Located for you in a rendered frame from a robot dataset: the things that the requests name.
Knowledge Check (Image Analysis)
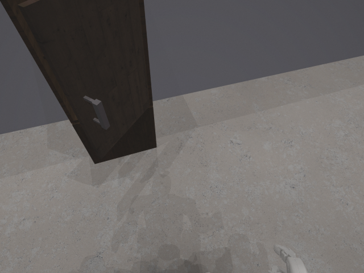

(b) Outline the handle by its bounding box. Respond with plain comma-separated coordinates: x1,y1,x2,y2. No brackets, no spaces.
83,96,110,130

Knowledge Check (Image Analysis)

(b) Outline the cupboard door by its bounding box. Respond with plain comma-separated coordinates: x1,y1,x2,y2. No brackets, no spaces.
18,0,150,159

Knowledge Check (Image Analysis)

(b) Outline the robot right hand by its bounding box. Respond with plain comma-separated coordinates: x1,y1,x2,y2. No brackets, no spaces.
268,245,308,273

